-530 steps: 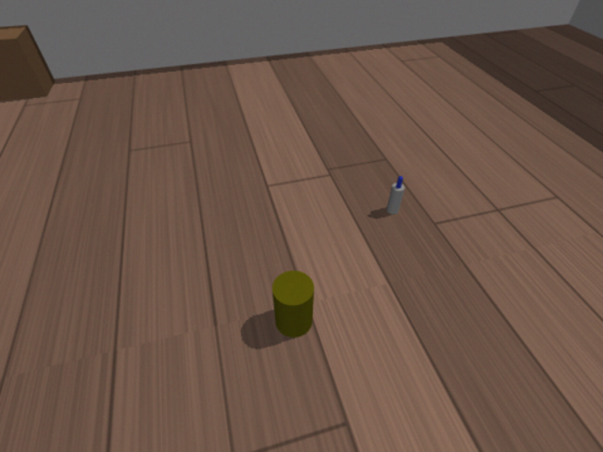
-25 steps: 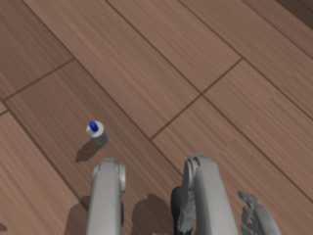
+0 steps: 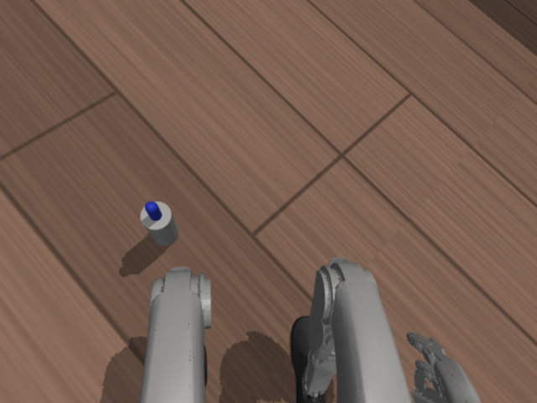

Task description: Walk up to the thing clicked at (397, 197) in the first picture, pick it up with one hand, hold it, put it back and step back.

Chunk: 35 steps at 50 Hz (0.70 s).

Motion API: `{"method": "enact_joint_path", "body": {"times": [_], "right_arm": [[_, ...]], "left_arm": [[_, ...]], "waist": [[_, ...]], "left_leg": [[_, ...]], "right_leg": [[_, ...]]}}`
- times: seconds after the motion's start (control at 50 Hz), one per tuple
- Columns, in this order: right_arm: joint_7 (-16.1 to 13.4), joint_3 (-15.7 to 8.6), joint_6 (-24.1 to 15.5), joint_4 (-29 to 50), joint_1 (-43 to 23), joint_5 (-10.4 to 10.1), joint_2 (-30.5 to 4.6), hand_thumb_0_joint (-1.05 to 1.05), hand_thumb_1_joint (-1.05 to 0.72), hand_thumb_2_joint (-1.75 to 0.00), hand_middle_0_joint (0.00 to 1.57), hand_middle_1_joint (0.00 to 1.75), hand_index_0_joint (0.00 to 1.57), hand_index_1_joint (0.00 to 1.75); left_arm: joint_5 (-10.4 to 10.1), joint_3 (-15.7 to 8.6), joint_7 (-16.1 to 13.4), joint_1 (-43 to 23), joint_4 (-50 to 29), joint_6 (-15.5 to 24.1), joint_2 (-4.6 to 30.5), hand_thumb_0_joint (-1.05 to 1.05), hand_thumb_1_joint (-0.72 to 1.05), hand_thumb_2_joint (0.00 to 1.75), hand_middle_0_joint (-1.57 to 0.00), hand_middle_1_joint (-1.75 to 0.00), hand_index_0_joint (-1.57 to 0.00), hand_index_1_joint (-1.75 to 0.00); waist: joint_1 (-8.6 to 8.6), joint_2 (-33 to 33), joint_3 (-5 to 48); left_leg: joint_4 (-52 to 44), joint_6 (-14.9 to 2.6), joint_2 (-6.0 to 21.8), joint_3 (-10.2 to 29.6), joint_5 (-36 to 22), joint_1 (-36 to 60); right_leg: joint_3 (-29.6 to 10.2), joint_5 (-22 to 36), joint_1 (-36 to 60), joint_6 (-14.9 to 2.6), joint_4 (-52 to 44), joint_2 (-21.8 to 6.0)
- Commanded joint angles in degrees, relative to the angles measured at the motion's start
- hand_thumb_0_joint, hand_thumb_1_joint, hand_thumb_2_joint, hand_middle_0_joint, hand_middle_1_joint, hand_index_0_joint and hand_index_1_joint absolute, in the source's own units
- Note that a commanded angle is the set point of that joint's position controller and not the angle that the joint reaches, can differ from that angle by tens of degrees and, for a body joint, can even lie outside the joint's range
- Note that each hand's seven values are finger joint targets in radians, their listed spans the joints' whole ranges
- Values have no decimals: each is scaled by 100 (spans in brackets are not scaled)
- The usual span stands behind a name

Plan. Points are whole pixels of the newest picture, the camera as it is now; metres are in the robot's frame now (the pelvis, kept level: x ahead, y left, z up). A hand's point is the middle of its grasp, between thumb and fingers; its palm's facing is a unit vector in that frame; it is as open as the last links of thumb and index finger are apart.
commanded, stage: go down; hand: left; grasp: from the side
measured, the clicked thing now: (159, 221) +0.45 +0.20 -0.29
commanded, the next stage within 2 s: approach in 0.08 s
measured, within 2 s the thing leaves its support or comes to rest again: neither
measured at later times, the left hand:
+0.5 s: hand (5, 206) +0.40 +0.37 -0.07, palm faces +0.09 -1.00 -0.01, open 17.5 cm
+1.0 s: hand (128, 239) +0.40 +0.25 -0.26, palm faces +0.00 -1.00 +0.07, open 17.6 cm
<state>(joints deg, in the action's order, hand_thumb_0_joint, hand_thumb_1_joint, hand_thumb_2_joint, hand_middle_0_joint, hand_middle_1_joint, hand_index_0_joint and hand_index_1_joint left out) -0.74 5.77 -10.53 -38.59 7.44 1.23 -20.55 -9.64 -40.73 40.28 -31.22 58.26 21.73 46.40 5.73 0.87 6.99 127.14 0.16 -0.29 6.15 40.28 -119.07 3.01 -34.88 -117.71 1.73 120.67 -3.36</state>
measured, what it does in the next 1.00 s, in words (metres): lowers itself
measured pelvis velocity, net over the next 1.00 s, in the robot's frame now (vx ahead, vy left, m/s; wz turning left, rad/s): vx -0.02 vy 0.01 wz -0.12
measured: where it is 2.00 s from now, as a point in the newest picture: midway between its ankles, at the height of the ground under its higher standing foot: (250, 395)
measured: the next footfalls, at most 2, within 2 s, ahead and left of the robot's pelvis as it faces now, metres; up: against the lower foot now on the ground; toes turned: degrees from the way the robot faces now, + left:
none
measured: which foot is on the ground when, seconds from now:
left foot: down 0.00-1.00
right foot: down 0.00-1.00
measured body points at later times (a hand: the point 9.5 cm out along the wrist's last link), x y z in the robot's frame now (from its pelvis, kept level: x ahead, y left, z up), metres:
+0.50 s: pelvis +0.00 +0.00 -0.04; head +0.21 +0.09 +0.35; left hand +0.39 +0.42 -0.07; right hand +0.16 -0.28 -0.12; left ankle +0.08 +0.12 -0.36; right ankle +0.12 -0.14 -0.36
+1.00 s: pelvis -0.02 +0.01 -0.11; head +0.22 +0.15 +0.25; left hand +0.40 +0.30 -0.26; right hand +0.14 -0.25 -0.15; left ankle +0.08 +0.12 -0.36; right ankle +0.12 -0.14 -0.36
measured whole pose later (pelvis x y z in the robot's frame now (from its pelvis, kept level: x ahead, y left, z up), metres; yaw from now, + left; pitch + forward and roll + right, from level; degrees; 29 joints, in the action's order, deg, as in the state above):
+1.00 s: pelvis -0.02 +0.01 -0.11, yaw -7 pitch +16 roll -15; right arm 5.6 23.1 -6.9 -35.1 -7.5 14.4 -22.3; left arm -12.0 -33.8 28.8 -33.2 79.3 56.7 42.8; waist 13.0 11.8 -12.2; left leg 150.4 0.2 -1.0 15.8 41.1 -126.8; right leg 9.5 -31.8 -121.6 3.2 136.0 -0.5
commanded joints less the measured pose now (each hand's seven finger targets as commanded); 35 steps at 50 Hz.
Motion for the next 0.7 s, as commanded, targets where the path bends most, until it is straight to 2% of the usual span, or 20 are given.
{"method": "enact_joint_path", "body": {"times": [0.0, 0.06, 0.1, 0.12, 0.16, 0.18, 0.24, 0.28, 0.3, 0.32, 0.36, 0.38, 0.42, 0.46, 0.54, 0.56, 0.64, 0.66, 0.68], "right_arm": [[-111, -527, -161, 288, 625, -21, -1331, 0, -90, -90, 20, 30, 20, 30], [-95, -495, -149, 308, 625, -24, -1344, 0, -90, -90, 20, 30, 20, 30], [-100, -512, -140, 301, 620, -24, -1374, 0, -90, -90, 20, 30, 20, 30], [-98, -515, -135, 276, 668, -22, -1404, 0, -90, -90, 20, 30, 20, 30], [-89, -496, -140, 291, 641, -21, -1363, 0, -92, -91, 20, 30, 20, 30], [-93, -477, -139, 292, 635, -23, -1350, 0, -89, -90, 20, 30, 20, 30], [-75, -444, -173, 268, 579, 14, -1395, 0, -90, -90, 20, 30, 20, 30], [-63, -392, -202, 286, 486, 24, -1399, 0, -90, -90, 20, 30, 20, 30], [-48, -362, -221, 300, 467, 40, -1442, 0, -90, -90, 20, 30, 20, 30], [-27, -311, -240, 316, 452, 68, -1446, 0, -90, -90, 20, 30, 20, 30], [4, -264, -268, 340, 422, 107, -1498, 0, -90, -90, 20, 30, 20, 30], [26, -215, -286, 387, 337, 135, -1492, 0, -90, -90, 20, 30, 20, 30], [63, -120, -287, 378, 291, 211, -1550, 0, -89, -90, 20, 30, 20, 30], [98, -75, -272, 378, 177, 302, -1642, 0, -90, -90, 20, 30, 20, 30], [186, 157, -166, 437, -58, 497, -1758, 0, -90, -90, 20, 30, 20, 30], [202, 208, -117, 427, -69, 553, -1786, 0, -90, -90, 20, 30, 20, 30], [236, 373, 51, 449, -397, 763, -1902, 0, -91, -91, 20, 30, 20, 30], [255, 451, 82, 453, -417, 808, -1913, 0, -92, -91, 20, 30, 20, 30], [266, 469, 108, 492, -531, 854, -1947, 0, -91, -91, 20, 30, 20, 30]], "left_arm": [[-181, -439, -19, -1155, -1010, 347, 2277, 0, -57, 8, -5, -8, -5, -9], [-181, -502, -4, -1141, -1000, 358, 2344, 0, -55, 8, -5, -8, -4, -9], [-184, -461, 29, -1242, -1073, 368, 2347, 0, -55, 8, -5, -8, -4, -9], [-198, -469, 43, -1195, -992, 373, 2262, 0, -55, 9, -5, -8, -4, -8], [-208, -521, 45, -1272, -991, 382, 2409, 0, -57, 13, -8, -13, -5, -15], [-239, -592, 56, -1267, -945, 404, 2501, 0, -59, 5, -8, -8, -6, -9], [-323, -479, 166, -1212, -601, 538, 2166, 0, -57, 4, -7, -9, -6, -10], [-441, -393, 241, -1157, -249, 701, 1943, 0, -56, 3, -7, -9, -6, -10], [-500, -416, 263, -1182, -162, 809, 1945, 0, -56, 3, -7, -9, -6, -10], [-592, -342, 307, -1288, -102, 939, 1802, 0, -55, 4, -7, -9, -6, -11], [-676, -338, 323, -1337, 75, 1184, 1772, 0, -55, 4, -7, -10, -6, -11], [-724, -199, 339, -1320, 221, 1299, 1515, 0, -53, 4, -7, -9, -5, -10], [-777, -173, 304, -1371, 398, 1553, 1524, 0, -51, 5, -6, -10, -5, -10], [-740, -171, 235, -1319, 499, 1807, 1556, 0, -52, 5, -6, -9, -5, -10], [-619, -396, 23, -1485, 356, 2310, 2097, 0, -48, 7, -6, -9, -4, -10], [-606, -427, -22, -1404, 509, 2401, 2066, 0, -49, 7, -6, -9, -4, -11], [-470, -292, -160, -1325, 479, 2748, 2034, 0, -49, 7, -6, -9, -4, -10], [-447, -207, -202, -1256, 537, 2813, 1917, 0, -49, 8, -5, -9, -3, -11], [-462, -255, -252, -1261, 485, 2909, 1924, 0, -48, 8, -5, -9, -4, -10]], "waist": [[-152, -1351, 3252], [-197, -1444, 3271], [-175, -1588, 3278], [-136, -1626, 3317], [-122, -1363, 3288], [-132, -1237, 3258], [28, -1215, 2929], [102, -934, 2722], [128, -961, 2665], [227, -889, 2681], [261, -882, 2639], [292, -798, 2610], [363, -774, 2572], [303, -984, 2586], [284, -1454, 2666], [298, -1462, 2756], [388, -1925, 2579], [469, -1978, 2601], [475, -2006, 2588]], "left_leg": [[-1888, -159, -11, -234, -542, 2352], [-1905, -129, 5, -181, -627, 2473], [-1931, -116, 15, -139, -592, 2585], [-1903, -95, 12, -116, -790, 2698], [-1768, -149, -18, -212, -655, 2334], [-1704, -181, -32, -283, -576, 2172], [-1583, -180, -26, -242, -514, 2028], [-1422, -192, -16, -209, -463, 1856], [-1343, -179, -14, -197, -527, 1825], [-1225, -175, -15, -199, -596, 1723], [-1103, -165, -12, -199, -557, 1666], [-990, -156, -14, -210, -605, 1652], [-820, -154, -6, -202, -640, 1470], [-709, -100, 12, -154, -685, 1631], [-520, -20, 63, -68, -819, 1795], [-424, -4, 66, -75, -976, 1857], [-307, 45, 112, 9, -951, 1936], [-281, 77, 117, 63, -1062, 2042], [-229, 80, 136, 82, -1046, 2023]], "right_leg": [[211, 274, 1703, -365, -990, 167], [232, 351, 1615, -375, -885, 166], [238, 348, 1477, -382, -847, 160], [257, 506, 1475, -388, -784, 152], [213, 353, 1594, -368, -874, 158], [196, 276, 1719, -350, -939, 175], [252, 247, 1476, -357, -821, 184], [285, 195, 1338, -344, -777, 211], [303, 244, 1280, -349, -691, 213], [324, 303, 1349, -340, -645, 226], [365, 254, 1338, -337, -567, 239], [384, 297, 1294, -334, -536, 252], [432, 347, 1390, -326, -409, 270], [499, 391, 1213, -345, -221, 275], [619, 478, 1243, -365, 128, 304], [643, 643, 1342, -353, 166, 312], [768, 687, 1209, -359, 395, 344], [833, 756, 1257, -360, 467, 350], [860, 760, 1270, -351, 500, 362]]}}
